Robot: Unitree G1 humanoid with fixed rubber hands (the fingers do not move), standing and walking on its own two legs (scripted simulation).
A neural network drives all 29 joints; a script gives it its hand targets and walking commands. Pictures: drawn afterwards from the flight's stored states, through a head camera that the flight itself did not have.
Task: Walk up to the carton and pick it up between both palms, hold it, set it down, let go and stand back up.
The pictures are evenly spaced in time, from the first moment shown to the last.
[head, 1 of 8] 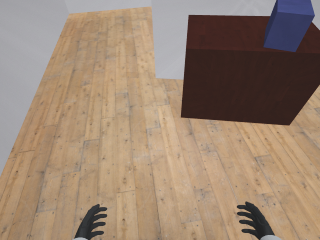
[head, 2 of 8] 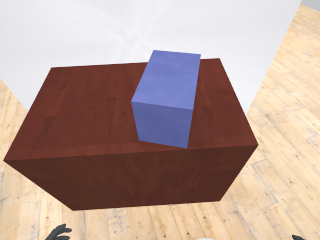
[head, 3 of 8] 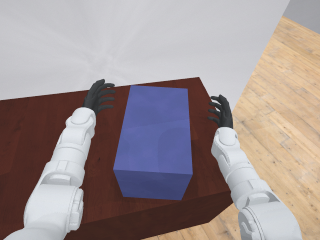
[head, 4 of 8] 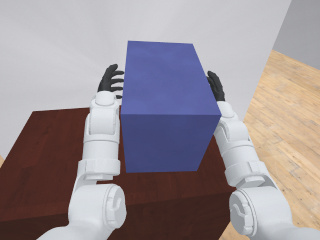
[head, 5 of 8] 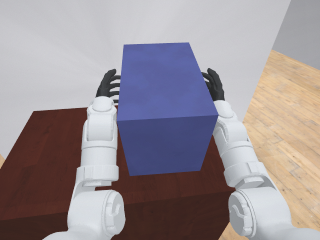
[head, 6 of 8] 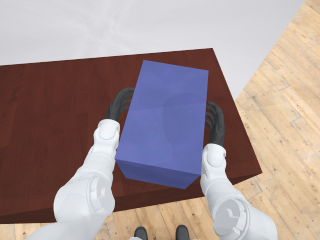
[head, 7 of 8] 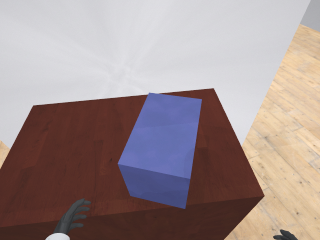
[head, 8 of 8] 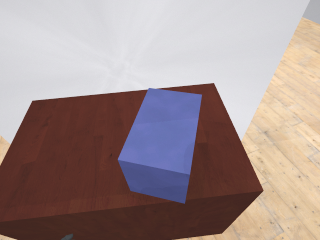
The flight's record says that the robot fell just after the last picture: no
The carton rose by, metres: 0.23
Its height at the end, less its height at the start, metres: +0.00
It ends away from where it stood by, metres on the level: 0.02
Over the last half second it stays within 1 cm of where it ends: yes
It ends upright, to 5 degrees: yes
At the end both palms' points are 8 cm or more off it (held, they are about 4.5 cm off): yes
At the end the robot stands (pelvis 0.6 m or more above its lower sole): yes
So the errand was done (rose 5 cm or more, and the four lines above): yes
